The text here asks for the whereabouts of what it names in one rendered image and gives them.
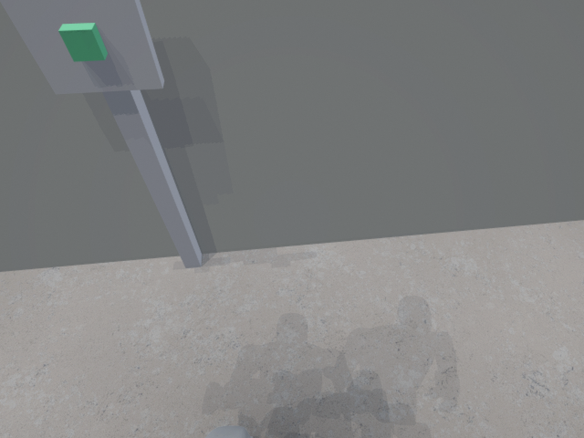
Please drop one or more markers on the button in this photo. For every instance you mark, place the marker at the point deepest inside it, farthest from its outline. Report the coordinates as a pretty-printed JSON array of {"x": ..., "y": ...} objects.
[{"x": 83, "y": 42}]

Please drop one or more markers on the panel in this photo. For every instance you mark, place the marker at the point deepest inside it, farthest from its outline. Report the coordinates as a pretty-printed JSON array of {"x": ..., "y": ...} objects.
[{"x": 131, "y": 65}]

